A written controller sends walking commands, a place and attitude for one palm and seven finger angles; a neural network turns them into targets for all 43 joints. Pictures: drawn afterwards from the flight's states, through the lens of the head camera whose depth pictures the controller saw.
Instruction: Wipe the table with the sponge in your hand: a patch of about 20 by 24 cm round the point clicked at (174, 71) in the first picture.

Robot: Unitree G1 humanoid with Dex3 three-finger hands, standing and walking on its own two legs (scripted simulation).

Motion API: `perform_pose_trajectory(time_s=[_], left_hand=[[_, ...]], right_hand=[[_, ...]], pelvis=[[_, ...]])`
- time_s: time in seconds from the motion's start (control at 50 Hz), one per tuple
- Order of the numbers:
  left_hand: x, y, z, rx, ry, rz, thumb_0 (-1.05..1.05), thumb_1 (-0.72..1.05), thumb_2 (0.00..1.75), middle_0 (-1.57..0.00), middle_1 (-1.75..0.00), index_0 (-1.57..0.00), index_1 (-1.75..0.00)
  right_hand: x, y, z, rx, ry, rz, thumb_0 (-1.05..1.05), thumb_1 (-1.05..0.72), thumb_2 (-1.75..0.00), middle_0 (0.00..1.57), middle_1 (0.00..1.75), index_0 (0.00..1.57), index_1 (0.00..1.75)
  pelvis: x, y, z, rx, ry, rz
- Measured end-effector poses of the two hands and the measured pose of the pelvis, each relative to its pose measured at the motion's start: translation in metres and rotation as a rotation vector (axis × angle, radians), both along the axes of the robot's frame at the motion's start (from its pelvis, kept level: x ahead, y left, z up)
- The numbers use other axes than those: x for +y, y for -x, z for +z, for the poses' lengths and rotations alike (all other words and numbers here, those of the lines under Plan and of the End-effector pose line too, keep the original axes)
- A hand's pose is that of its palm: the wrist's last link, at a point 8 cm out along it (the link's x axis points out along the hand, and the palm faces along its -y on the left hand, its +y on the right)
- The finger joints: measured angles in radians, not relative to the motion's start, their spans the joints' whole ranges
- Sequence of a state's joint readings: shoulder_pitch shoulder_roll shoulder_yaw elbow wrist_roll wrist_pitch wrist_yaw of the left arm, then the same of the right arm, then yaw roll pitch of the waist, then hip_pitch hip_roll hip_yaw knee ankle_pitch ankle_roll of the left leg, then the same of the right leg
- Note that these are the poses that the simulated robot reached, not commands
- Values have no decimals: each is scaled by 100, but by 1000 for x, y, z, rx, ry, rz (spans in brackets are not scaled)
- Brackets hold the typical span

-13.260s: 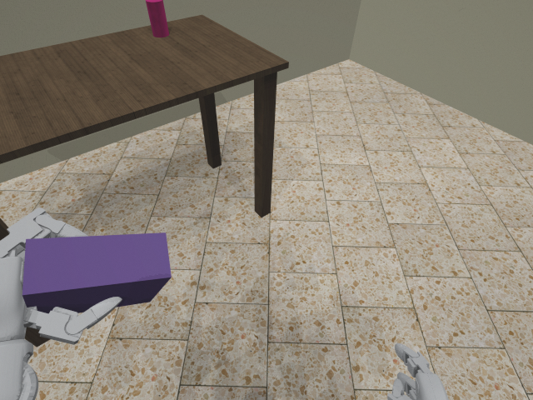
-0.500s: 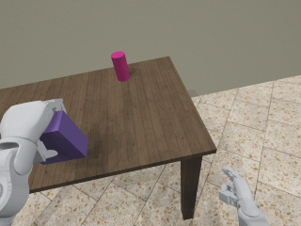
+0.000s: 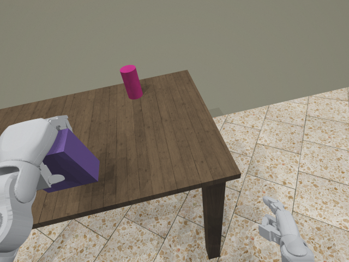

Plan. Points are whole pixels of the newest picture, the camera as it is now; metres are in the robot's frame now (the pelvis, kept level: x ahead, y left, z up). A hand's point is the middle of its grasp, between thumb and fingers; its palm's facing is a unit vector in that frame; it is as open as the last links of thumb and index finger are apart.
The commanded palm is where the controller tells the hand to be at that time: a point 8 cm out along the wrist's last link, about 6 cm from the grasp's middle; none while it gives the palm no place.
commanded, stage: move the sponge above the wiping area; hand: left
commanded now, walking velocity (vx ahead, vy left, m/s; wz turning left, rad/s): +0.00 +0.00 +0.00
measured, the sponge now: (64, 168) +0.24 +0.28 +0.14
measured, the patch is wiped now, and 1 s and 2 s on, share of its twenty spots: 0.00 0.00 0.00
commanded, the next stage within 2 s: none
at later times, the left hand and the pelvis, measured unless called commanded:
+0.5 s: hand (51, 159) +0.24 +0.29 +0.17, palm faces +0.11 -0.04 -0.99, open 9.6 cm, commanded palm +0.20 +0.29 +0.24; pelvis +0.00 +0.01 +0.00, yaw +0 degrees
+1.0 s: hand (58, 161) +0.24 +0.29 +0.15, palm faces +0.09 -0.05 -0.99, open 9.6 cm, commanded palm +0.21 +0.29 +0.22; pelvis +0.00 +0.02 +0.00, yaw +0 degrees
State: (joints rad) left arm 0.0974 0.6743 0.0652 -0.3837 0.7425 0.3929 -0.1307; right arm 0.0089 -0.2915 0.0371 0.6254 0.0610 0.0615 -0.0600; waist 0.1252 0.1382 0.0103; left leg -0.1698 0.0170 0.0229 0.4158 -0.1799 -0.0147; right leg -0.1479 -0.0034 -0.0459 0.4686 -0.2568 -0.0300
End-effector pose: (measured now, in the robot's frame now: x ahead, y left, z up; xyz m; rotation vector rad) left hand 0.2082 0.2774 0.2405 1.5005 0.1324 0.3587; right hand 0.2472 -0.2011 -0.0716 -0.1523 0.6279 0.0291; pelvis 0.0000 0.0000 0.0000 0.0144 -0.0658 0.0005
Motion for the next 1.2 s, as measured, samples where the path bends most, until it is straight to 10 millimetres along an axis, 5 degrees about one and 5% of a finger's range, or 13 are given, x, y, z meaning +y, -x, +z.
perform_pose_trajectory(time_s=[0.82,1.2], left_hand=[[15,-10,-29,46,19,-10,0,-45,102,-78,-136,-78,-136],[7,-25,-42,86,14,-7,0,-45,102,-78,-136,-78,-136]], right_hand=[[16,11,-1,35,15,6,1,-90,-90,20,30,20,30],[17,9,-5,55,2,12,1,-90,-90,20,30,20,30]], pelvis=[[14,2,2,-7,6,3],[11,-1,3,0,5,6]])
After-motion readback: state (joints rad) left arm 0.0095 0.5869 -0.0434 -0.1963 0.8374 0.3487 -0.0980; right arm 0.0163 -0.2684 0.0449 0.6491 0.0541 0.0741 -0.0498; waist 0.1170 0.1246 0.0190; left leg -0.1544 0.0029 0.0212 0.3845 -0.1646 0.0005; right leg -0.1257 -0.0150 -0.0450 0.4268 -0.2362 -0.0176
